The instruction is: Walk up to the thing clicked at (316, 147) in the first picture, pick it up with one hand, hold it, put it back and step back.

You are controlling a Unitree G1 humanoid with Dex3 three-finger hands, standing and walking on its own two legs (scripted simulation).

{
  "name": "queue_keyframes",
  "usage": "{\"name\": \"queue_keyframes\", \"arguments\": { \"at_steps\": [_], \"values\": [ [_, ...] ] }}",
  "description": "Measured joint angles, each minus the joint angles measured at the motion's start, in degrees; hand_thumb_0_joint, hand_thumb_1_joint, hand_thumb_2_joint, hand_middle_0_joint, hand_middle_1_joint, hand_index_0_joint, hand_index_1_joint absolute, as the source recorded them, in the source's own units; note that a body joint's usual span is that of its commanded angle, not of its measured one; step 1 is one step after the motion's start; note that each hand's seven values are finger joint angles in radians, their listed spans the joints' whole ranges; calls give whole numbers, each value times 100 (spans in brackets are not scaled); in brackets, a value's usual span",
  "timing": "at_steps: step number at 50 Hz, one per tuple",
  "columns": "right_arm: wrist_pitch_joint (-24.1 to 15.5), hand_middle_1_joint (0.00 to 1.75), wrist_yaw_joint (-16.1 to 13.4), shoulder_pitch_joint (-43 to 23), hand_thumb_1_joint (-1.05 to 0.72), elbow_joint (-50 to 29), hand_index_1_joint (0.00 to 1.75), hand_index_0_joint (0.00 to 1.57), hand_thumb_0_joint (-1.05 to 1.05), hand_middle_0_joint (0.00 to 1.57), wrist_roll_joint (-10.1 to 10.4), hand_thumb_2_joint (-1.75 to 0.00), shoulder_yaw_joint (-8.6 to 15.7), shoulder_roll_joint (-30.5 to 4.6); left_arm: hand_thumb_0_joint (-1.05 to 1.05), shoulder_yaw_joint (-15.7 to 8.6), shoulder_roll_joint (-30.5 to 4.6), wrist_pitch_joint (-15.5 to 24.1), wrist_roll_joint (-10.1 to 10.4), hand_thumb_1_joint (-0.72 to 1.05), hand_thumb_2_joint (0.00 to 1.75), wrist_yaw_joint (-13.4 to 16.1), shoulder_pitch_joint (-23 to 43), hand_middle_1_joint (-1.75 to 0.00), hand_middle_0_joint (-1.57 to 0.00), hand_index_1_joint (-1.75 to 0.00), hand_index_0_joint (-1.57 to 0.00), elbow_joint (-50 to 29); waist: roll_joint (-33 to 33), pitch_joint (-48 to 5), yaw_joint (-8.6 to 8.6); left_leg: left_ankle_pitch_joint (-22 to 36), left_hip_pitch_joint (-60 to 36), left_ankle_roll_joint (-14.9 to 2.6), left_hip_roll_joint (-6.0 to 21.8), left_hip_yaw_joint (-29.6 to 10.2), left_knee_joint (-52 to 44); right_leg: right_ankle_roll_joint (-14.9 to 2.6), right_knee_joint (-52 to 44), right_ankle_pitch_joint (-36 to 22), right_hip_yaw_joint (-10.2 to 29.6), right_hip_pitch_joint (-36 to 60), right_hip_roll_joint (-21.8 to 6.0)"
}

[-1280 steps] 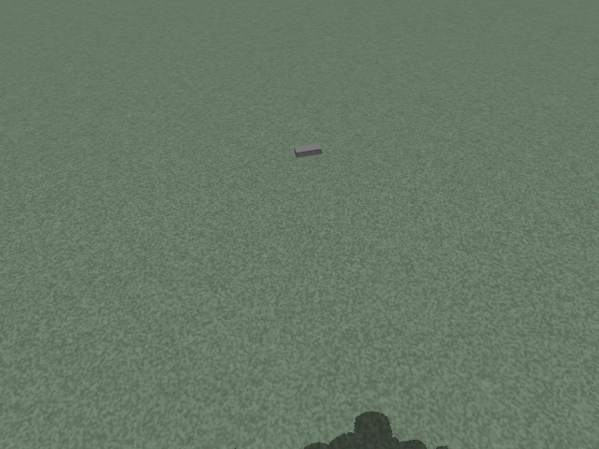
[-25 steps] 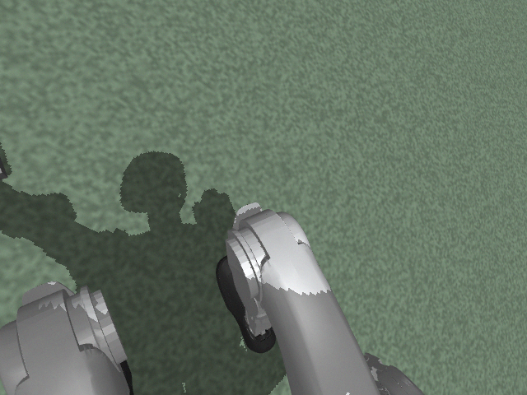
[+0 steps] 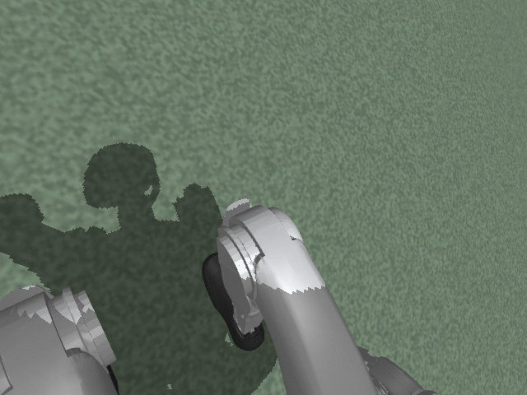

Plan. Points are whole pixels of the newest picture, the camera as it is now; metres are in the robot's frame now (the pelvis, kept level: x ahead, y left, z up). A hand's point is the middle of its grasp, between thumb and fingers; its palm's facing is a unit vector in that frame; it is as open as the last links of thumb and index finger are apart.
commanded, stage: rest palm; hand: left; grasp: from above
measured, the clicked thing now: out of the picture +0.49 +0.31 -0.29
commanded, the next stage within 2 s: close in 0.18 s
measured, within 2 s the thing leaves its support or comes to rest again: neither
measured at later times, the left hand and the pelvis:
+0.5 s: hand out of the picture +0.47 +0.30 -0.25, palm faces -0.42 -0.11 -0.90, open 13.3 cm; pelvis +0.00 +0.00 +0.00, yaw -1 degrees
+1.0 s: hand out of the picture +0.47 +0.30 -0.25, palm faces -0.46 -0.13 -0.88, open 11.3 cm; pelvis -0.01 +0.00 +0.01, yaw -1 degrees
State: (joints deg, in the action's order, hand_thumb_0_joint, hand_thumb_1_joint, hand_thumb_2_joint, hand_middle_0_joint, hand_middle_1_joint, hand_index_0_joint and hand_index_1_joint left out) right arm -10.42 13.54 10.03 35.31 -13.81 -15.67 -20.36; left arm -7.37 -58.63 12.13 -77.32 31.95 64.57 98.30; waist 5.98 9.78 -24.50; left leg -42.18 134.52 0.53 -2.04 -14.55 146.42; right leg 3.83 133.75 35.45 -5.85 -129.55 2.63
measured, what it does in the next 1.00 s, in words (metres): stands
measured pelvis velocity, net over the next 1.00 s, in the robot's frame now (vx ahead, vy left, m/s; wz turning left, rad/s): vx -0.01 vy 0.00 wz -0.02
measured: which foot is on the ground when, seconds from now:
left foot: down 0.00-1.00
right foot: down 0.00-1.00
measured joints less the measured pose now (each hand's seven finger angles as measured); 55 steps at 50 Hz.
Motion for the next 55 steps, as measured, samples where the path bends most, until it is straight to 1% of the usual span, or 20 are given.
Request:
{"name": "queue_keyframes", "arguments": {
  "at_steps": [9, 14, 17, 21, 25, 31, 35, 37, 42, 46, 51, 55],
  "values": [
    [-66, 30, 33, -61, -90, 34, 30, 20, 0, 20, -18, -91, -123, 38, 0, 240, -39, 94, 20, -52, 101, 66, 23, -97, -10, -98, -8, 108, 92, 51, -13, 38, -31, -34, 17, -23, 13, 6, -40, -55, -28, 64, 22],
    [-122, 30, 64, -76, -90, 29, 30, 20, 0, 20, -41, -91, -207, 58, 0, 337, -31, 123, -36, -51, 101, 232, 21, -97, -10, -99, -8, 190, 123, 46, -49, 20, -65, -36, 24, -54, 17, 8, -64, -58, -57, 107, 27],
    [-165, 30, 90, -100, -90, 19, 30, 20, 0, 20, -52, -91, -248, 54, 0, 337, -34, 112, -53, -50, 100, 348, 39, -97, -11, -98, -9, 269, 124, 49, -79, 17, -65, -40, 26, -69, 17, 9, -80, -61, -72, 118, 27],
    [-238, 30, 123, -148, -90, -22, 30, 20, 0, 20, -74, -90, -283, 35, 0, 344, -57, 34, -54, -45, 97, 478, 80, -96, -14, -97, -13, 354, 137, 106, -118, 19, -80, -58, 39, -69, 6, 33, -107, -71, -75, 140, 34],
    [-319, 30, 158, -184, -90, -46, 30, 20, 0, 20, -74, -90, -298, -1, 0, 308, -77, -74, 9, -38, 92, 539, 111, -94, -18, -94, -17, 375, 149, 162, -141, 21, -82, -73, 57, -64, -9, 55, -134, -88, -73, 144, 43],
    [-382, 30, 184, -206, -90, -31, 30, 20, 0, 20, -51, -90, -327, -56, 0, 249, -136, -168, 156, -30, 85, 461, 141, -90, -23, -89, -24, 359, 165, 220, -158, 15, -77, -74, 63, -71, -22, 69, -154, -87, -83, 142, 37],
    [-371, 30, 173, -158, -90, -34, 30, 20, 0, 20, -26, -90, -286, -61, 0, 173, -173, -172, 191, -25, 80, 386, 112, -87, -27, -86, -28, 231, 162, 237, -132, -7, -84, -61, 66, -80, -40, 57, -170, -80, -94, 141, 27],
    [-349, 30, 181, -142, -90, -23, 30, 20, 0, 20, -24, -90, -287, -72, 0, 181, -184, -165, 218, -23, 78, 352, 99, -86, -29, -84, -29, 198, 151, 232, -114, -23, -94, -48, 63, -90, -48, 45, -176, -70, -105, 147, 16],
    [-274, 30, 164, -135, -90, -27, 30, 20, 0, 20, -16, -90, -306, -70, 0, 247, -222, -132, 283, -17, 73, 265, 73, -82, -32, -81, -33, 206, 132, 226, -99, -37, -132, -31, 54, -120, -68, 78, -200, -55, -129, 190, -1],
    [-238, 30, 131, -139, -90, -62, 30, 20, 0, 20, -15, -90, -334, -69, 0, 352, -208, -63, 344, -13, 70, 191, 60, -81, -36, -79, -37, 235, 124, 242, -88, -8, -146, -29, 46, -134, -85, 70, -227, -74, -147, 219, -7],
    [-213, 30, 97, -153, -90, -107, 30, 20, 0, 20, -25, -90, -405, -55, 0, 449, -177, 78, 286, -5, 67, 191, 14, -78, -41, -76, -42, 179, 173, 279, -81, 36, -186, -31, 58, -138, -103, 47, -254, -126, -155, 260, 3],
    [-229, 30, 73, -168, -90, -110, 30, 20, 0, 20, -39, -90, -444, -46, 0, 399, -170, 149, 172, 0, 64, 330, 2, -75, -45, -73, -47, 179, 207, 260, -100, 66, -190, -34, 66, -145, -103, 41, -264, -161, -163, 264, 12]
  ]
}}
